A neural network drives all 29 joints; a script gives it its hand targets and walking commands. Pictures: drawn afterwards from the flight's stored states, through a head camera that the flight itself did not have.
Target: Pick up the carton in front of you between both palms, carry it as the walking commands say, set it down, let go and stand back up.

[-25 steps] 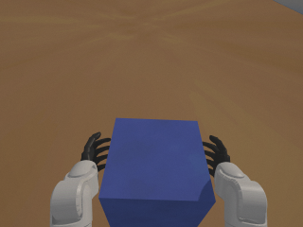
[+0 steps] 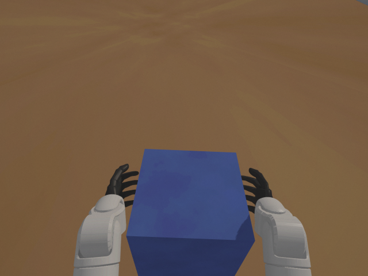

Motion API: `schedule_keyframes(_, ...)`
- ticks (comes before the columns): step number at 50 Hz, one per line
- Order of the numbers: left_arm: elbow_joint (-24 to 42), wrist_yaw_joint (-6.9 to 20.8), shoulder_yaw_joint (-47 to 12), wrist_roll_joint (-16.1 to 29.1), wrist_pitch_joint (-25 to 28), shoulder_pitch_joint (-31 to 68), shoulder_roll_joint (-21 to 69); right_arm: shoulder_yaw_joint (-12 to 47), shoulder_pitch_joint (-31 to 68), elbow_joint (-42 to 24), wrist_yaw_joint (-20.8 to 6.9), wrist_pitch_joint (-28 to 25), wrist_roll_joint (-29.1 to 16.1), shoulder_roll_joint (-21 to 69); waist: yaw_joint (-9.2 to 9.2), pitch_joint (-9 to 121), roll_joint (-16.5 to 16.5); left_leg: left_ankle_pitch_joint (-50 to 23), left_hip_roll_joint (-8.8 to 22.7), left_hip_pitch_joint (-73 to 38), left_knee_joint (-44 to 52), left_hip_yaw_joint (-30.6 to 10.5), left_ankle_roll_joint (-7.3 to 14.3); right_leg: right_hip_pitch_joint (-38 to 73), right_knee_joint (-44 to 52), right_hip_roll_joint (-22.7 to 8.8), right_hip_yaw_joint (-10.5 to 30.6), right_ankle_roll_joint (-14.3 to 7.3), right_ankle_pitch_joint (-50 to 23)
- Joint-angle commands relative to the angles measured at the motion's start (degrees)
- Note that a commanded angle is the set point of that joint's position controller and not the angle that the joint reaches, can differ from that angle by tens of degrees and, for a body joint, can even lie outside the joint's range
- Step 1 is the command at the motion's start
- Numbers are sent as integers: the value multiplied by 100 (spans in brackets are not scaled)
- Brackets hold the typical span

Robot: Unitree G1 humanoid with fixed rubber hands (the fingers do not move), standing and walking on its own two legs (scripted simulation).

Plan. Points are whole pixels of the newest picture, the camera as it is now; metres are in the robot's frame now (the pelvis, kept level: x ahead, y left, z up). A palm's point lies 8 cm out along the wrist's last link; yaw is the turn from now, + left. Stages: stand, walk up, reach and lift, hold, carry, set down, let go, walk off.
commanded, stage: carry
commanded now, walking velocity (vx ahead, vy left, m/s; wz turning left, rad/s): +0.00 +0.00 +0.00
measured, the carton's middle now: (187, 218) +0.25 +0.00 -0.03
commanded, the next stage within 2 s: hold in 1.08 s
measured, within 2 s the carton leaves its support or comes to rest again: neither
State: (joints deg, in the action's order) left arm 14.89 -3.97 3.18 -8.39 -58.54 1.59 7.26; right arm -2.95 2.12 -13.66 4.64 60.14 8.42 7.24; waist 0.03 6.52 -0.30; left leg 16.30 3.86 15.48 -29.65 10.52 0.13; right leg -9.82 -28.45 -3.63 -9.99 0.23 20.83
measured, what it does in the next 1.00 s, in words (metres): stands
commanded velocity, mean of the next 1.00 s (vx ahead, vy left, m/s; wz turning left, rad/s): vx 0.00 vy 0.00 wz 0.00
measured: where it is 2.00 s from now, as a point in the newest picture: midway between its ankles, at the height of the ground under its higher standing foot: outside the picture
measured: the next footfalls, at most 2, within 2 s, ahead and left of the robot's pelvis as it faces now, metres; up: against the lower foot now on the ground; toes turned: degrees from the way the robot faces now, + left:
none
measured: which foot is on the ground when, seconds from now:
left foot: down 0.00-1.00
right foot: down 0.00-1.00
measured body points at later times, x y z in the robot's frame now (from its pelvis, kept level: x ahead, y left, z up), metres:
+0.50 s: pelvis -0.03 +0.00 +0.00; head -0.04 +0.00 +0.45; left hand +0.26 +0.15 +0.03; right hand +0.26 -0.15 +0.03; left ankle -0.01 +0.11 -0.74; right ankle -0.07 -0.10 -0.74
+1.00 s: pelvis -0.04 -0.01 +0.00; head -0.05 -0.01 +0.45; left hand +0.25 +0.14 +0.03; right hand +0.25 -0.16 +0.03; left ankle -0.01 +0.11 -0.74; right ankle -0.07 -0.10 -0.74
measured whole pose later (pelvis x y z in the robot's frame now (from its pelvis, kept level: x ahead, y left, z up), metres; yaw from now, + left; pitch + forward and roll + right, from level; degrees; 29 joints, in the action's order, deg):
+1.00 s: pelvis -0.04 -0.01 +0.00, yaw +0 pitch +2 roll +0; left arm -6.6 -1.1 8.5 -12.6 -41.5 10.0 7.8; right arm -8.0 10.2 7.3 2.4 43.3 12.6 7.8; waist -0.1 4.7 -0.1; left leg 11.8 4.7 17.9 -28.3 10.2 0.0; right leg -13.1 -29.0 -2.7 -10.3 -1.3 17.7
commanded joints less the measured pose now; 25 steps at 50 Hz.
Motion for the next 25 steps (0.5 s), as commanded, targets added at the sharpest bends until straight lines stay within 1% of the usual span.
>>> schedule_keyframes(1, -121, 891, -2928, 1181, 347, 2043, 3964, 3032, 2333, -274, -935, -532, -1321, 3939, 2, 906, 4, -2250, 606, -581, 284, -534, 65, 154, 334, -619, 455, -20, -2463)
schedule_keyframes(3, -396, 933, -2824, 1101, 558, 2144, 3988, 2931, 2449, 3, -984, -742, -1240, 3948, 2, 870, 0, -2097, 602, -549, 333, -541, 66, 120, 381, -616, 469, -30, -2309)
schedule_keyframes(4, -528, 922, -2685, 1030, 664, 2074, 3835, 2853, 2438, 46, -962, -857, -1179, 3816, 2, 856, 3, -2025, 600, -539, 353, -537, 70, 111, 400, -619, 475, -35, -2241)
schedule_keyframes(7, -927, 995, -2557, 920, 1021, 2374, 3924, 2672, 2657, 527, -1038, -1195, -1043, 3878, -1, 867, 8, -1876, 595, -530, 396, -556, 67, 59, 447, -614, 494, -56, -2049)
schedule_keyframes(8, -979, 973, -2492, 865, 1153, 2383, 3815, 2541, 2626, 660, -1037, -1311, -975, 3738, 0, 875, 19, -1838, 596, -542, 406, -551, 69, 40, 457, -616, 499, -63, -1984)
schedule_keyframes(12, -1651, 1088, -2194, 656, 1675, 2656, 3893, 2305, 2993, 1269, -1162, -1854, -819, 3833, -6, 949, 24, -1712, 595, -549, 426, -575, 71, 2, 483, -604, 505, -82, -1795)
schedule_keyframes(14, -1898, 1154, -2146, 618, 1955, 2812, 3991, 2258, 3165, 1524, -1226, -2141, -784, 3916, -8, 991, 26, -1661, 594, -562, 433, -583, 71, -14, 491, -600, 511, -93, -1734)
schedule_keyframes(17, -2095, 1256, -2252, 650, 2243, 3057, 4305, 2356, 3406, 1714, -1320, -2435, -805, 4220, -9, 1075, 35, -1635, 595, -595, 428, -594, 69, -24, 481, -595, 521, -109, -1704)
schedule_keyframes(19, -2102, 1321, -2396, 705, 2304, 3153, 4570, 2490, 3491, 1720, -1381, -2496, -850, 4479, -9, 1142, 39, -1662, 599, -618, 415, -599, 68, -19, 462, -590, 525, -118, -1719)
schedule_keyframes(21, -2012, 1377, -2570, 788, 2258, 3176, 4821, 2649, 3503, 1634, -1433, -2451, -925, 4728, -10, 1211, 42, -1720, 603, -638, 393, -601, 65, -6, 432, -587, 528, -122, -1768)
schedule_keyframes(23, -1839, 1408, -2760, 901, 2127, 3118, 5002, 2827, 3440, 1456, -1459, -2321, -1035, 4910, -11, 1270, 44, -1787, 605, -651, 367, -596, 61, 11, 396, -587, 531, -121, -1842)
schedule_keyframes(25, -1778, 1415, -2786, 926, 1965, 2999, 5022, 2851, 3315, 1380, -1462, -2156, -1060, 4935, -14, 1300, 39, -1855, 607, -656, 343, -591, 58, 19, 361, -589, 529, -117, -1924)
